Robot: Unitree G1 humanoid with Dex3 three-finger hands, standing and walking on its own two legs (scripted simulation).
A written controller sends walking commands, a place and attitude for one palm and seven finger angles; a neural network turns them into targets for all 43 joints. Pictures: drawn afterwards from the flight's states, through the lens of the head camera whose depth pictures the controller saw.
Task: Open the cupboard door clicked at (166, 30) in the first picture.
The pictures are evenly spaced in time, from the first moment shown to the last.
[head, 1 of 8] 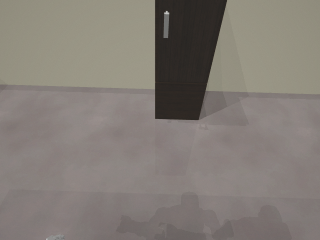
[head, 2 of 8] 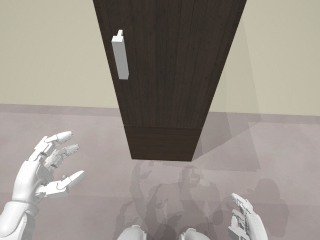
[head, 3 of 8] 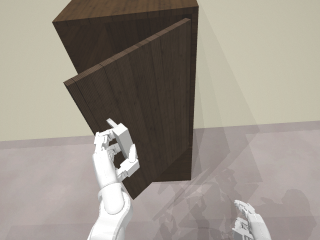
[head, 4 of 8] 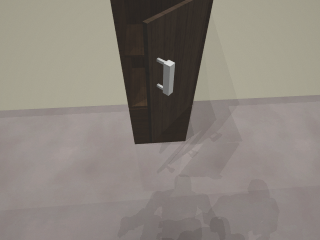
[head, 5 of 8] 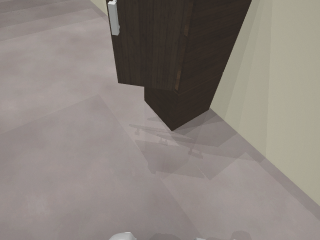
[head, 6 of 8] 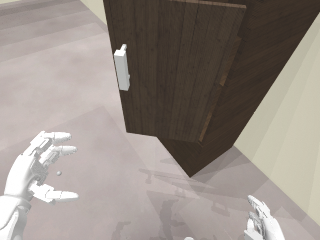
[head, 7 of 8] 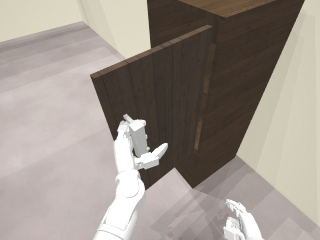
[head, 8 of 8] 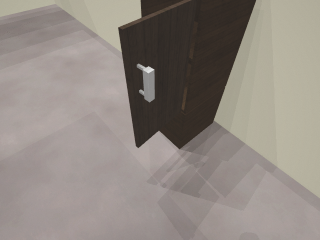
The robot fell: no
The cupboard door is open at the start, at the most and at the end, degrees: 0 97 96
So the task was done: yes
